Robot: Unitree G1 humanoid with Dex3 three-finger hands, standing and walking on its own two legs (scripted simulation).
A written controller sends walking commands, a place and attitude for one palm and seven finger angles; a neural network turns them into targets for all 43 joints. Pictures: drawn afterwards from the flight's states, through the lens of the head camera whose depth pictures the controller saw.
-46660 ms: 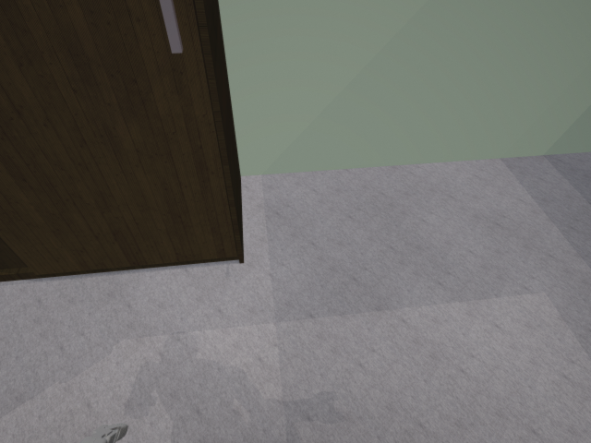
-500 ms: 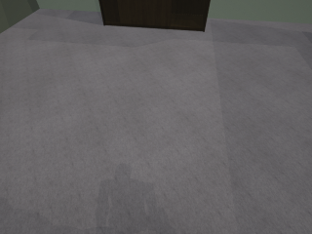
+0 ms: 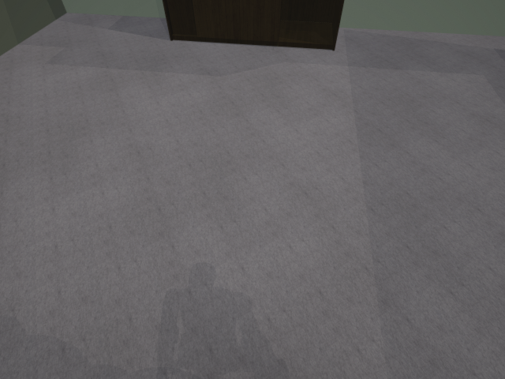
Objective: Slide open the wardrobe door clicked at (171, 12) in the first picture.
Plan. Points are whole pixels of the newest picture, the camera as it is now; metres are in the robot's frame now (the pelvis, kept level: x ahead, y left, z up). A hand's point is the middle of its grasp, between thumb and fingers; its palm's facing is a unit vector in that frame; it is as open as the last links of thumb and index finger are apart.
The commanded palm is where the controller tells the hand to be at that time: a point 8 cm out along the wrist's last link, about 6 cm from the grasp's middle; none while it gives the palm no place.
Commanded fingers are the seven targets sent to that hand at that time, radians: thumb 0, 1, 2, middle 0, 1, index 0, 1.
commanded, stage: look to check the result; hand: right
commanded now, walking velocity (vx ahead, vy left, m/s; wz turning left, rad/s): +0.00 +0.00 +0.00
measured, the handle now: out of the picture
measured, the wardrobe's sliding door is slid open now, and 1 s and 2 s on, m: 0.50 0.50 0.50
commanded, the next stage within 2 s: stand and wait in 1.98 s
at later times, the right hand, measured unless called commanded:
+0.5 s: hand out of the picture +0.00 -0.16 -0.18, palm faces +0.01 +0.99 -0.14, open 7.4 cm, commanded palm none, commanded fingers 0.00 -0.90 -0.90 0.20 0.30 0.20 0.30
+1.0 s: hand out of the picture +0.01 -0.18 -0.18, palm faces -0.01 +0.98 -0.17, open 7.4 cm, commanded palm none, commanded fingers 0.00 -0.90 -0.90 0.20 0.30 0.20 0.30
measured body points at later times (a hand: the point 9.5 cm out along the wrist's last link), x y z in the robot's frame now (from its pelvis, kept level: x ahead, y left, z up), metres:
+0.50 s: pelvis +0.01 +0.00 +0.00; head +0.01 -0.01 +0.45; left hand +0.00 +0.22 -0.16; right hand +0.00 -0.21 -0.17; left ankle +0.01 +0.13 -0.74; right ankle +0.03 -0.10 -0.74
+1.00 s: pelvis +0.01 +0.00 +0.00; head +0.01 -0.02 +0.45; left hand +0.02 +0.23 -0.15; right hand +0.01 -0.23 -0.16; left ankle +0.01 +0.13 -0.74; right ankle +0.03 -0.10 -0.74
